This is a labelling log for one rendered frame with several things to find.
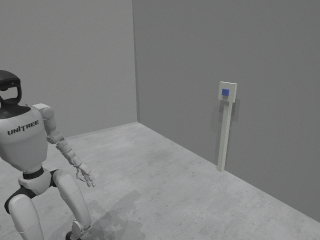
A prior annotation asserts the robot left forearm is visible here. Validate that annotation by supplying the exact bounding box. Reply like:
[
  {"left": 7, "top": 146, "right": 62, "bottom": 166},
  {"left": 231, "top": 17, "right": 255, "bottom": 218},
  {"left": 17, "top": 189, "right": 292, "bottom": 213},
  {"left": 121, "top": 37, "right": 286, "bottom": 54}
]
[{"left": 55, "top": 132, "right": 82, "bottom": 167}]

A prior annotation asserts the robot head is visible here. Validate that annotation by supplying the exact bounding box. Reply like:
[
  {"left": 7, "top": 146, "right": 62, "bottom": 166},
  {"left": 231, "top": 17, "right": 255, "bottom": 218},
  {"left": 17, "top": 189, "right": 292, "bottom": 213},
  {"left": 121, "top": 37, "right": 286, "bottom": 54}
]
[{"left": 0, "top": 70, "right": 31, "bottom": 120}]

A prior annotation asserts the button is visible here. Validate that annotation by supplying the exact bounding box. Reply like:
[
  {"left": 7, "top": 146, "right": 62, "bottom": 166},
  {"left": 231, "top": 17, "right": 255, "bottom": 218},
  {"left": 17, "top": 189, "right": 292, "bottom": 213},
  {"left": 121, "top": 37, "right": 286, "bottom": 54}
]
[{"left": 222, "top": 88, "right": 229, "bottom": 96}]

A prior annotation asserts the left robot hand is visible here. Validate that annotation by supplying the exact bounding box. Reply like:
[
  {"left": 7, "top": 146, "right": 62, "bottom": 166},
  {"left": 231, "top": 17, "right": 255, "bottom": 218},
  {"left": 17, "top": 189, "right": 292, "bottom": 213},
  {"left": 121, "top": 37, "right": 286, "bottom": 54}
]
[{"left": 76, "top": 163, "right": 95, "bottom": 187}]

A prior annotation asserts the robot torso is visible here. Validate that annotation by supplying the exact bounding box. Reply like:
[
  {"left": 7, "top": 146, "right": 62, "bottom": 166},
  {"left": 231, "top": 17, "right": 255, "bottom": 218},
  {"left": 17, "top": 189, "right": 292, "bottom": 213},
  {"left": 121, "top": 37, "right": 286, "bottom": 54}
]
[{"left": 0, "top": 103, "right": 53, "bottom": 199}]

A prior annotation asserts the panel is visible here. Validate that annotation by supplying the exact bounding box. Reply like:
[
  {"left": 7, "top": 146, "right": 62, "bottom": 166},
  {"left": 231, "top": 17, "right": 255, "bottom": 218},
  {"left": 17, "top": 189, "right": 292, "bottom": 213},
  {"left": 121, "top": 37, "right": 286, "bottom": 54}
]
[{"left": 217, "top": 81, "right": 237, "bottom": 172}]

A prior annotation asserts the left robot upper arm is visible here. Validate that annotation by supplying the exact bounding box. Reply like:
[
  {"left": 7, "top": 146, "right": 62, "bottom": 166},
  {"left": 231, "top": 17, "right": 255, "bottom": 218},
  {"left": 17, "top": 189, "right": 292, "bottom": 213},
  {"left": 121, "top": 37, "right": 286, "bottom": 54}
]
[{"left": 31, "top": 103, "right": 63, "bottom": 145}]

